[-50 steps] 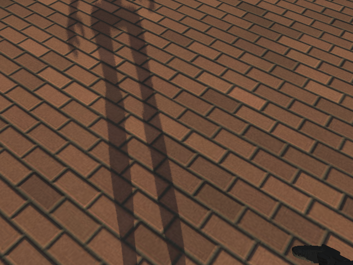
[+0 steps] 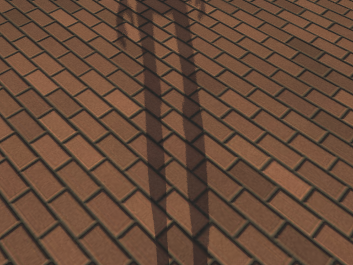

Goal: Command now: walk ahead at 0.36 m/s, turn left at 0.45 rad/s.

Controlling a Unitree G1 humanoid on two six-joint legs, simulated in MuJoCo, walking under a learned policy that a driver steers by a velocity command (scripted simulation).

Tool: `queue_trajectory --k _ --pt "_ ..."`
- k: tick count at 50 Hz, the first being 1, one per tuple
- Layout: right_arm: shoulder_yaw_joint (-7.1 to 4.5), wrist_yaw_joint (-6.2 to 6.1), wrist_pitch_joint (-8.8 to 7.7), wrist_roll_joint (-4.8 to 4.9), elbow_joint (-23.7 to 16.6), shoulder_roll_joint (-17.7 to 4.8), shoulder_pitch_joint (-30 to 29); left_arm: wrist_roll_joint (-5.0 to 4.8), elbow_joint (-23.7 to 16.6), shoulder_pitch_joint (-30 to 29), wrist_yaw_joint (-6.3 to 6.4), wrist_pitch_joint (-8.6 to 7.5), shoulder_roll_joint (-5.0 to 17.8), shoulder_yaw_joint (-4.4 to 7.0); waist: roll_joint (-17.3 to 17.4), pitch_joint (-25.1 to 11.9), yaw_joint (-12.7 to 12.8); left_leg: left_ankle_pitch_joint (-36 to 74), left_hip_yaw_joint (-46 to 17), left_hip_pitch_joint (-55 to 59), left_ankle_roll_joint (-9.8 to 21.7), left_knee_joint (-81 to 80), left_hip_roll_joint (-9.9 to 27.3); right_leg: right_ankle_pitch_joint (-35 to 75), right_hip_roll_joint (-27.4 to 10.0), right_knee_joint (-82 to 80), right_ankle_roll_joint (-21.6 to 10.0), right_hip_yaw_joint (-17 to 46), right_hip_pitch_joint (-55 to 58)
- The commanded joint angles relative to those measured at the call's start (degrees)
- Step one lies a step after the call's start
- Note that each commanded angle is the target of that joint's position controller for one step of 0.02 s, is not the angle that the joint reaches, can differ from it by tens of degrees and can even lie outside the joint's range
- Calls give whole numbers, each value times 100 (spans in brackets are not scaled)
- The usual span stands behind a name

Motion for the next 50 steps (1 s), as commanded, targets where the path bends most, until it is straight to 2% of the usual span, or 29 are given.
queue_trajectory --k 1,2,3,4,7,11,14,19,22,23,24,25,26,27,28,29,30,31,32,35,40,43,46,48,49,50 --pt "-276 -167 22 120 99 -942 1161 -102 -716 -275 1 -219 670 97 -90 -811 -360 3419 -2832 2859 1240 -1691 2208 644 -188 1419 -33 838 -2794" --pt "-186 -175 -20 142 75 -658 895 -40 -585 -125 22 -143 610 96 -222 -609 -130 3998 -2204 2307 960 -1743 1928 663 -301 1032 -19 837 -2401" --pt "-96 -180 -66 168 77 -438 749 59 -502 92 22 -12 558 82 -126 -615 30 4265 -1783 1863 777 -1863 1765 688 -331 726 18 824 -1916" --pt "-29 -163 -133 146 122 -337 758 100 -416 230 9 112 487 79 -78 -662 105 4550 -1516 1616 652 -1937 1673 710 -299 483 32 799 -1561" --pt "-8 -171 -253 52 339 -557 964 30 -297 338 -63 264 345 67 139 -657 184 5244 -893 1503 423 -2068 1506 1145 -113 -150 49 755 -1390" --pt "74 -237 -214 57 399 -529 868 -4 -338 -152 -65 314 389 81 463 -547 52 4857 -304 1766 -76 -2095 1352 1840 -14 -1170 -1 768 -1571" --pt "79 -343 -146 85 460 -562 985 16 -500 -622 -64 340 385 67 516 -502 -144 4638 -187 2117 -63 -1997 1501 2021 -24 -1706 -38 593 -1695" --pt "25 -462 13 51 566 -634 1156 69 -623 -727 -52 376 369 75 467 -359 -245 4486 -259 2613 240 -1521 1884 1182 61 -2157 -197 415 -1776" --pt "-42 -491 97 54 561 -741 1119 48 -675 -631 -36 381 350 100 489 -332 -225 4595 -345 2716 294 -987 2043 630 171 -2549 -395 305 -1612" --pt "-62 -500 114 61 549 -777 1091 37 -677 -525 -30 365 350 114 475 -392 -169 4664 -318 2682 223 -684 2024 646 233 -2808 -482 276 -1399" --pt "-88 -507 130 70 537 -827 1044 35 -658 -302 -20 323 363 133 353 -508 8 4628 -172 2507 37 -173 1909 1145 272 -3341 -594 325 -947" --pt "-111 -507 124 72 446 -861 974 45 -604 95 8 263 624 219 -46 -791 232 3984 100 1945 -278 835 1596 2714 -23 -3788 -848 917 -134" --pt "-51 -461 115 146 105 -583 869 64 -699 292 54 244 1441 437 -1144 -1072 250 720 503 358 -723 2561 576 5944 -1497 -3931 -1718 2932 855" --pt "-5 -441 235 61 -25 -430 641 -102 -581 587 21 313 1447 464 -1219 -1466 369 -2692 -329 -174 -829 3448 -21 6920 -2096 -4211 -2451 3701 887" --pt "10 -417 298 27 30 -381 688 -126 -597 356 5 362 1342 458 -539 -1041 186 -2497 -724 -345 -886 3793 309 6044 -1904 -4274 -2407 3153 527" --pt "1 -401 293 59 41 -401 589 -84 -703 -129 30 422 1090 400 -215 -515 55 -2016 -777 -528 -939 3625 436 4948 -1506 -4459 -2117 2746 55" --pt "-38 -408 274 73 18 -503 519 -67 -811 -531 65 491 910 336 -139 -222 -107 -1630 -772 -579 -988 3204 534 4165 -1103 -4589 -1754 2440 -238" --pt "-64 -397 283 3 -12 -602 543 -75 -880 -727 85 511 822 309 -299 -223 -189 -1351 -756 -517 -1053 2919 559 4036 -833 -4607 -1562 2253 -292" --pt "-57 -367 315 -40 35 -556 668 -43 -917 -751 68 510 843 311 -372 -410 -202 -1202 -682 -405 -1117 2874 468 4231 -690 -4558 -1512 2136 -232" --pt "-24 -343 372 50 -59 -441 671 -44 -877 -494 13 446 1092 396 -359 -717 -128 -1142 -705 -360 -1241 2282 447 4172 -631 -4497 -1442 2229 61" --pt "-12 -380 408 80 -320 -517 266 11 -963 -420 -8 518 1225 457 -668 -684 85 -1150 -836 -322 -1255 1479 440 2742 -619 -4621 -1404 2806 32" --pt "11 -392 355 116 -423 -534 221 42 -1038 -522 -48 556 1289 492 -703 -686 111 -1208 -874 -22 -1172 1028 341 2659 -615 -4552 -1365 3118 -82" --pt "23 -419 276 162 -468 -579 451 37 -1101 -719 -90 584 1314 512 -776 -744 21 -1307 -901 514 -1028 335 198 3055 -584 -4395 -1229 3457 -155" --pt "37 -449 206 178 -397 -548 894 -20 -1154 -992 -104 613 1290 508 -721 -743 -252 -803 -860 1300 -918 -859 118 2904 -367 -4192 -928 3530 -444" --pt "10 -489 157 131 -357 -658 1116 -79 -1200 -1081 -88 615 1185 475 -513 -699 -376 -430 -1031 1856 -851 -1771 353 2271 -90 -3936 -625 3393 -837" --pt "-75 -537 141 26 -424 -1151 1036 -103 -1240 -766 -75 596 764 379 641 -709 -126 -830 -2266 2265 -573 -2476 1649 667 546 -2923 -262 2602 -1438"
Velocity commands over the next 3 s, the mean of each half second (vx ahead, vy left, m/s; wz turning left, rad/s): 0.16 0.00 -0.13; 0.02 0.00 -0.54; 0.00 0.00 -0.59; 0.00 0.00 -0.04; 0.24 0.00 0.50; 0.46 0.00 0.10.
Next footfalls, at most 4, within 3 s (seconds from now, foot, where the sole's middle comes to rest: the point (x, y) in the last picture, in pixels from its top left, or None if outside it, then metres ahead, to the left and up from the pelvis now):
0.50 right None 0.20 -0.11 -0.75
1.00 left None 0.24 0.08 -0.75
1.46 right None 0.10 -0.08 -0.75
2.00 left None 0.20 0.07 -0.75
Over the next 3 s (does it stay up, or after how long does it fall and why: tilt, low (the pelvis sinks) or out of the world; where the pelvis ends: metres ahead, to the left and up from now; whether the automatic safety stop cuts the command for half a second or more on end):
stays up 0.43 -0.11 0.02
